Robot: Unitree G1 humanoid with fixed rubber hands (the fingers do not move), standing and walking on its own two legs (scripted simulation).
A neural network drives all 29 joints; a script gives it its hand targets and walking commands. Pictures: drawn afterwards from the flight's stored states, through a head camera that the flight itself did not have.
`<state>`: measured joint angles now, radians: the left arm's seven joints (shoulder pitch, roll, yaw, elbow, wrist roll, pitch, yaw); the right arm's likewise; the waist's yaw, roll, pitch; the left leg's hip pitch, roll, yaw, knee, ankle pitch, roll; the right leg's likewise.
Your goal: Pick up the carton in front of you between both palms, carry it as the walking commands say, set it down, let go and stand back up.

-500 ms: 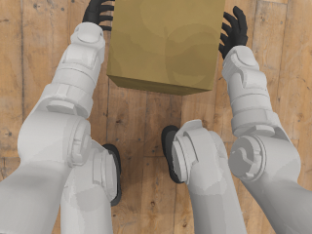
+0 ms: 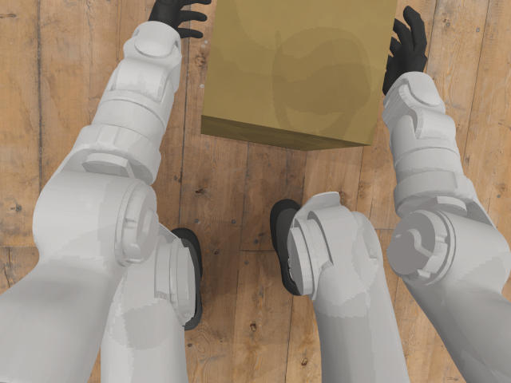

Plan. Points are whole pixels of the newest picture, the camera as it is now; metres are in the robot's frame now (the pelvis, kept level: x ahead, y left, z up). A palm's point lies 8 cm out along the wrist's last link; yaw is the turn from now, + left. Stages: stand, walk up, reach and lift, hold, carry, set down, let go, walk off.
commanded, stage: set down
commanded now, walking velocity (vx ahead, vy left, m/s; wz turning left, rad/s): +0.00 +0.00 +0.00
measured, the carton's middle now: (278, 73) +0.50 -0.09 -0.24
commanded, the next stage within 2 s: let go in 1.44 s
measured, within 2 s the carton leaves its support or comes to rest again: neither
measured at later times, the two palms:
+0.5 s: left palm (124, 11) +0.56 +0.11 -0.16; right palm (409, 87) +0.46 -0.26 -0.16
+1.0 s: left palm out of the picture +0.57 +0.11 +0.00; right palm out of the picture +0.45 -0.26 +0.01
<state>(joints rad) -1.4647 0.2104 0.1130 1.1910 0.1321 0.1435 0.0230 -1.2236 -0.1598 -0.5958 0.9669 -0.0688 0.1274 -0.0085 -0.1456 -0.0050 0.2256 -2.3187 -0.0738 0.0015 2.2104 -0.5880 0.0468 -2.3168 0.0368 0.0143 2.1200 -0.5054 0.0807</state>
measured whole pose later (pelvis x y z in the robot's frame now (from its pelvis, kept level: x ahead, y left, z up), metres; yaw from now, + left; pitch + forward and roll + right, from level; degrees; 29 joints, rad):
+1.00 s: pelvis +0.01 -0.01 +0.12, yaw +1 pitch +46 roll -2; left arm -1.23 0.38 0.06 0.99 -0.02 0.17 0.02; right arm -0.91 -0.11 -0.34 0.68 0.12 0.12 -0.13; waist -0.18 0.04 -0.04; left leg -2.05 -0.05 -0.03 1.80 -0.55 0.00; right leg -2.08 0.04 0.01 1.73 -0.46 0.03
